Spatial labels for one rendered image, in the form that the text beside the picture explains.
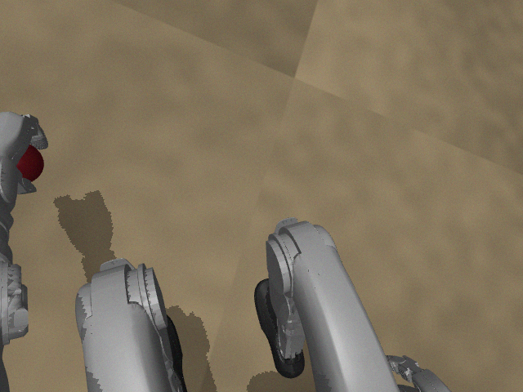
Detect left robot arm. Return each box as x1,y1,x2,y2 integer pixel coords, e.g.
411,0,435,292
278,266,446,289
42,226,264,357
0,156,29,392

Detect right robot foot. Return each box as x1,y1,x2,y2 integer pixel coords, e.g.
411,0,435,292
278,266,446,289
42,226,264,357
254,278,305,378

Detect left robot hand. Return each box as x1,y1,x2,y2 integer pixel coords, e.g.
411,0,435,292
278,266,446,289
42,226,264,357
0,111,48,194

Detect ball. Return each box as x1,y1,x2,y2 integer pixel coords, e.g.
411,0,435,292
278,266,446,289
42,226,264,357
16,145,44,182

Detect right robot hand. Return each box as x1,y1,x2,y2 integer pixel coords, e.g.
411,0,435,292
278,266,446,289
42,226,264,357
386,355,451,392

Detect left robot foot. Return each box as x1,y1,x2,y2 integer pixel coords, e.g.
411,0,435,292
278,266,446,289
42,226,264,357
167,316,187,392

